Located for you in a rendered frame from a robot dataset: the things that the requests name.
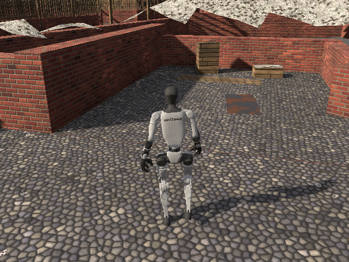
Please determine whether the left robot upper arm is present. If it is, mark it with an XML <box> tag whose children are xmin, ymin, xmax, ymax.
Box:
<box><xmin>147</xmin><ymin>111</ymin><xmax>161</xmax><ymax>142</ymax></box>

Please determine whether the left robot forearm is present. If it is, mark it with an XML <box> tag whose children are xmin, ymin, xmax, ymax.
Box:
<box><xmin>141</xmin><ymin>134</ymin><xmax>153</xmax><ymax>159</ymax></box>

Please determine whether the right robot foot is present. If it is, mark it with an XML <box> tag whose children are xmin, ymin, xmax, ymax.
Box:
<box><xmin>184</xmin><ymin>210</ymin><xmax>192</xmax><ymax>220</ymax></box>

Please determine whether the right robot forearm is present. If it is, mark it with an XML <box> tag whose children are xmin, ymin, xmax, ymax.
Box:
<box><xmin>193</xmin><ymin>130</ymin><xmax>201</xmax><ymax>148</ymax></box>

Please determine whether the robot left hand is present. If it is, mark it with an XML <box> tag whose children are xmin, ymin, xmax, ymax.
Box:
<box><xmin>140</xmin><ymin>158</ymin><xmax>153</xmax><ymax>172</ymax></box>

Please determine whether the right robot upper arm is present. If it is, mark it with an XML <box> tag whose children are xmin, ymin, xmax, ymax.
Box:
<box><xmin>184</xmin><ymin>109</ymin><xmax>198</xmax><ymax>138</ymax></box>

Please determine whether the robot right hand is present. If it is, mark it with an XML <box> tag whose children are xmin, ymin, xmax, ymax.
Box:
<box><xmin>189</xmin><ymin>146</ymin><xmax>202</xmax><ymax>156</ymax></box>

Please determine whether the robot foot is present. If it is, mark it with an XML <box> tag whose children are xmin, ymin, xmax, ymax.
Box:
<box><xmin>184</xmin><ymin>210</ymin><xmax>192</xmax><ymax>220</ymax></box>
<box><xmin>161</xmin><ymin>212</ymin><xmax>170</xmax><ymax>226</ymax></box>

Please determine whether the left robot foot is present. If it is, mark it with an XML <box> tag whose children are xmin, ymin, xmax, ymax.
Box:
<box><xmin>161</xmin><ymin>212</ymin><xmax>170</xmax><ymax>226</ymax></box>

